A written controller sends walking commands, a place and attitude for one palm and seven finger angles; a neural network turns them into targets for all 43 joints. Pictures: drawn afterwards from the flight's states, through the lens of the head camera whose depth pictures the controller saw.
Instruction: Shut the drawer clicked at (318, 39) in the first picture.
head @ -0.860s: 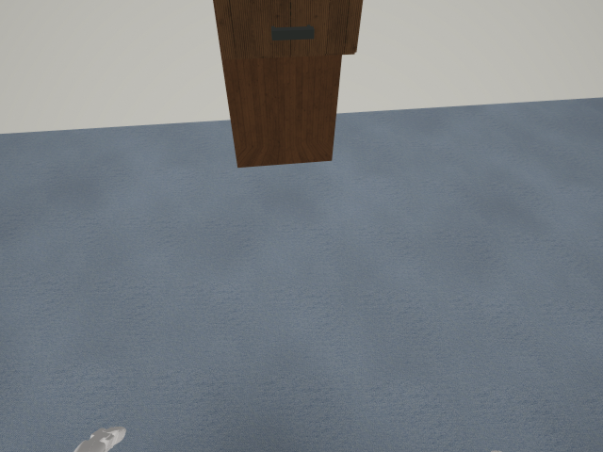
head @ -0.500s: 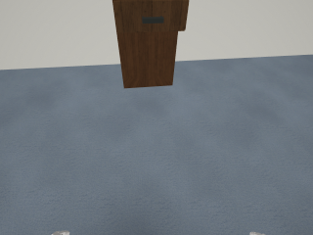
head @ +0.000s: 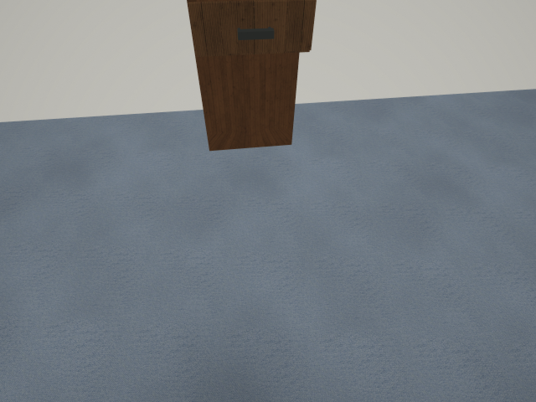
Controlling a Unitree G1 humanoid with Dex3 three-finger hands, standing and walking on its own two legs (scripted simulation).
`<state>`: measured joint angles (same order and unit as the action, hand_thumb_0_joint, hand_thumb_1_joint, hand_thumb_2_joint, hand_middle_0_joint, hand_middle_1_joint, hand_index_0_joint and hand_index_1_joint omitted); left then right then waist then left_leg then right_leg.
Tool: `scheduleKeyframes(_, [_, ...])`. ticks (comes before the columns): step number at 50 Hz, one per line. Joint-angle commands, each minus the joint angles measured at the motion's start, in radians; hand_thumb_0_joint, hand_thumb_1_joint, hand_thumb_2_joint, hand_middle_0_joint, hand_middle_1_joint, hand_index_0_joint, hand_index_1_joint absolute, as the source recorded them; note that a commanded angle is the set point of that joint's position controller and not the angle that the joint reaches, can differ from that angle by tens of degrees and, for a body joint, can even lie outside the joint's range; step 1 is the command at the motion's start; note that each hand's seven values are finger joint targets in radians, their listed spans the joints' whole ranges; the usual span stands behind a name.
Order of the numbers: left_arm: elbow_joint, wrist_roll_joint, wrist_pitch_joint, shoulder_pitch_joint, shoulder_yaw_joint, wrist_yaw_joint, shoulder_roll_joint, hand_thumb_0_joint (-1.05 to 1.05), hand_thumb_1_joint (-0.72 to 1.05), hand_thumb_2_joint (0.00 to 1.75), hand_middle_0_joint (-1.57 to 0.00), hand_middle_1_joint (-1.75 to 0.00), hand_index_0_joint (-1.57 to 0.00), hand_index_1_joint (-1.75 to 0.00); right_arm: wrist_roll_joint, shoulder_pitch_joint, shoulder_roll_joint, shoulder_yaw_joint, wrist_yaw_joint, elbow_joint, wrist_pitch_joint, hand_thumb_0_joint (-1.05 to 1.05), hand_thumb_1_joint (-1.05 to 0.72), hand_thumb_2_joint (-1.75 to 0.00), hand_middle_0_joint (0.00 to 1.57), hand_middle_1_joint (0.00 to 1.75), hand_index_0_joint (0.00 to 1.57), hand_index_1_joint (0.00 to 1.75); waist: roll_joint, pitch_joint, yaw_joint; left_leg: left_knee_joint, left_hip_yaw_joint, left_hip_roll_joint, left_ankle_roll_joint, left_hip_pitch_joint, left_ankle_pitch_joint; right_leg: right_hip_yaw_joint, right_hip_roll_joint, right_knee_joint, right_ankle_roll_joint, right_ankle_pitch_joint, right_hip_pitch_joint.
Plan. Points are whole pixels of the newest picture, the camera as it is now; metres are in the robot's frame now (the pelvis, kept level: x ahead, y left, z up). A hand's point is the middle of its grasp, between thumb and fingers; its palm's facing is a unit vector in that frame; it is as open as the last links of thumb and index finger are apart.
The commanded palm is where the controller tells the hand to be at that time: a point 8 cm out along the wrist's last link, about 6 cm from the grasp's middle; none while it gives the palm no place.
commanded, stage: stand and wait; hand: left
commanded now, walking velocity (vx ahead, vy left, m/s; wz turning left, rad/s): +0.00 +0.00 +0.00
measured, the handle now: (255, 31) +1.32 +0.12 +0.02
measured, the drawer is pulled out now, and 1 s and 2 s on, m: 0.29 0.29 0.29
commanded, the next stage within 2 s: look at it before walking up in 0.08 s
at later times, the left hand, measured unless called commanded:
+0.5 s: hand out of the picture +0.08 +0.24 -0.15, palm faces -0.02 -0.94 -0.33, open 7.4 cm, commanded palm none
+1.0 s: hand out of the picture +0.06 +0.22 -0.17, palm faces -0.03 -0.97 -0.26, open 7.4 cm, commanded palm none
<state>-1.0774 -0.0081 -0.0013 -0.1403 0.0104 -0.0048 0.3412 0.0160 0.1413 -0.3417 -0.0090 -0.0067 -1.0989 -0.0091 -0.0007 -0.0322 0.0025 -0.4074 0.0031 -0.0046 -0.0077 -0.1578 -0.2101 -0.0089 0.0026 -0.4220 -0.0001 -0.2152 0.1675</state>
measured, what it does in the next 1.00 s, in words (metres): stands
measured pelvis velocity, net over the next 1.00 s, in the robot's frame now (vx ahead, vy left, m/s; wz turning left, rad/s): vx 0.03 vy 0.00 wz -0.05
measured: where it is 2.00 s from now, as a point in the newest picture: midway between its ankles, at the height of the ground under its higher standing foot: (297, 358)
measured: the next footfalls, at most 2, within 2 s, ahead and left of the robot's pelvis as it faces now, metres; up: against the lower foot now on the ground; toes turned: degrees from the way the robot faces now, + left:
right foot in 1.24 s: +0.16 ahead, -0.14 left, +0.00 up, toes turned -13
left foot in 1.74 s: +0.49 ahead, +0.01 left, +0.00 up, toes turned -4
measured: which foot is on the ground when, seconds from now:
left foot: down 0.00-1.00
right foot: down 0.00-1.00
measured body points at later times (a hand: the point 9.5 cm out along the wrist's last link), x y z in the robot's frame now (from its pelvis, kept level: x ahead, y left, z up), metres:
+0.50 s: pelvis +0.00 +0.00 +0.00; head +0.01 +0.00 +0.45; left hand +0.08 +0.29 -0.13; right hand +0.08 -0.30 -0.13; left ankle +0.01 +0.12 -0.74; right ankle +0.01 -0.12 -0.74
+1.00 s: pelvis +0.03 +0.00 -0.01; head +0.02 +0.00 +0.44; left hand +0.06 +0.27 -0.15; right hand +0.07 -0.27 -0.15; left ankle +0.01 +0.12 -0.74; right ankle +0.01 -0.12 -0.74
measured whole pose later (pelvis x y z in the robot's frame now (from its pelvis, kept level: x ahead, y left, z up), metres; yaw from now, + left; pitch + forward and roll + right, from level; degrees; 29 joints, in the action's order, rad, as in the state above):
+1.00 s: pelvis +0.03 +0.00 -0.01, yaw -3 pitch -1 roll +0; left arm -1.08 -0.02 0.02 -0.27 -0.01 -0.02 0.27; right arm 0.03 0.21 -0.27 -0.01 -0.01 -1.09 0.00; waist 0.00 0.02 -0.02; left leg -0.51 -0.04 -0.03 -0.01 -0.16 -0.34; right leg -0.05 -0.03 -0.51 0.02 -0.31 0.18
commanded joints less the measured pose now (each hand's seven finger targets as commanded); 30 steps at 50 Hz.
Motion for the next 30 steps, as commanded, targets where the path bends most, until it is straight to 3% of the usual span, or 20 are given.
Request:
scheduleKeyframes(1, [0.067, -0.003, -0.019, 0.051, -0.045, 0.012, 0.206, 0.0, 0.9, 0.9, -0.2, -0.3, -0.2, -0.3, -0.005, -0.059, -0.2, 0.045, 0.017, 0.065, -0.024, 0.0, -0.9, -0.9, 0.2, 0.3, 0.2, 0.3, -0.008, 0.038, -0.005, 0.088, 0.1, -0.106, 0.039, -0.02, 0.038, -0.107, 0.112, 0.103, 0.031, -0.012, 0.013])
scheduleKeyframes(30, [0.055, -0.003, -0.024, 0.045, -0.045, 0.013, 0.205, 0.0, 0.9, 0.9, -0.2, -0.3, -0.2, -0.3, -0.008, -0.067, -0.201, 0.041, 0.019, 0.057, -0.025, 0.0, -0.9, -0.9, 0.2, 0.3, 0.2, 0.3, 0.005, 0.06, -0.005, 0.091, 0.098, -0.115, 0.034, 0.022, 0.134, -0.092, 0.118, 0.102, 0.029, 0.114, -0.023])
